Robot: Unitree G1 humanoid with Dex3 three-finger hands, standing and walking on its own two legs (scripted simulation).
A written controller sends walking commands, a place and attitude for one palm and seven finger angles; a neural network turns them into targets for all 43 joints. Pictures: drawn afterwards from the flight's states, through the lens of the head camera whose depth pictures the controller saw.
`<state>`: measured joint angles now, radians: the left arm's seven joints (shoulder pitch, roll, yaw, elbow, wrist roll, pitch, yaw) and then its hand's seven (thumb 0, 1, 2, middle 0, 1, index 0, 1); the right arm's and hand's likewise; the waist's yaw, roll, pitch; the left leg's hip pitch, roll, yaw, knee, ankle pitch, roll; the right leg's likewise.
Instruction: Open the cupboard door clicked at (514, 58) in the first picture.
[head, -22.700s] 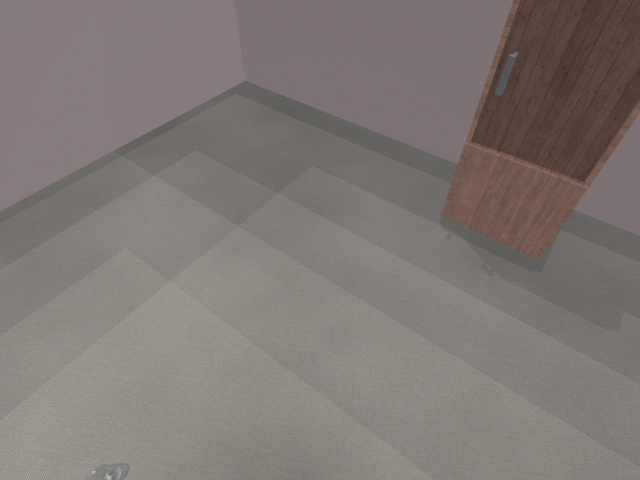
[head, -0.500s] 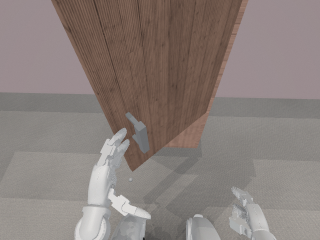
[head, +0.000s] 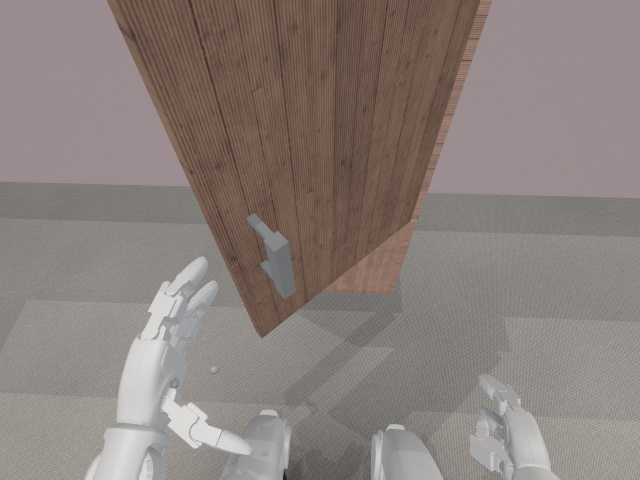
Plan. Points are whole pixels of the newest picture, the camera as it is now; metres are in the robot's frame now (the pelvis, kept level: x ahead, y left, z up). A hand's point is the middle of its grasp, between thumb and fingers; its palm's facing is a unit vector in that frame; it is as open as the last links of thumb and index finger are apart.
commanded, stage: draw the hand back to the body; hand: left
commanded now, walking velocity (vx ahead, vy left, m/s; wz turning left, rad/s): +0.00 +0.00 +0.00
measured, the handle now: (272, 257) +0.37 +0.09 +0.06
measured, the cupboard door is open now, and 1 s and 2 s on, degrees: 43 43 43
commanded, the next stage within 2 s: step back with the hand held close in 1.46 s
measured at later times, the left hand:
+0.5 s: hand (86, 358) +0.21 +0.20 +0.15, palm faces +0.10 -0.96 -0.25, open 15.6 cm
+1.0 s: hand out of the picture +0.23 +0.28 +0.27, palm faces +0.41 -0.82 -0.40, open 10.1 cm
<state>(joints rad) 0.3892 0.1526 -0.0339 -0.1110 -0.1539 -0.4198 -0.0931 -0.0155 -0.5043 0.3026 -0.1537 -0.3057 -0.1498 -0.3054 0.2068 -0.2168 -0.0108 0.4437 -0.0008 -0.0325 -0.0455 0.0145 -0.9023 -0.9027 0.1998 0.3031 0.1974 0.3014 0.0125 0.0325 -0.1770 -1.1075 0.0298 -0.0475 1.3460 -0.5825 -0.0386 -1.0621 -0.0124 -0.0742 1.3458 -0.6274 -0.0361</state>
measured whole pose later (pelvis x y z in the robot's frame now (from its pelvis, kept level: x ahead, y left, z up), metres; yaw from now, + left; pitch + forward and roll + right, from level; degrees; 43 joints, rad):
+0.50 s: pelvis +0.03 +0.02 +0.08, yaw +0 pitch +9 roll -1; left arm 0.60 0.29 0.07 -0.35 -0.10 -0.13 0.01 -0.01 -0.37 0.36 -0.16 -0.31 -0.15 -0.30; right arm 0.28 -0.23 0.03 0.41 0.03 -0.02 -0.11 0.02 -0.90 -0.90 0.20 0.30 0.20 0.30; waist 0.02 0.05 -0.15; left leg -0.66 0.02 -0.02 0.97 -0.48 0.00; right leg -0.60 -0.02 -0.06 0.94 -0.49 0.00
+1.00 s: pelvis +0.04 +0.03 +0.12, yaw +0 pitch -2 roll +0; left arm 0.51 0.34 0.27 -0.42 -0.06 -0.03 0.13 0.00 0.45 0.71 -0.19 -0.31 -0.19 -0.31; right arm 0.22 -0.22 0.06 0.57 0.01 -0.10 -0.10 0.02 -0.90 -0.90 0.20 0.30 0.20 0.30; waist 0.06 0.07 -0.04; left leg -0.21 0.00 0.01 0.55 -0.31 0.01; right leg -0.16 -0.03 -0.03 0.52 -0.33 0.02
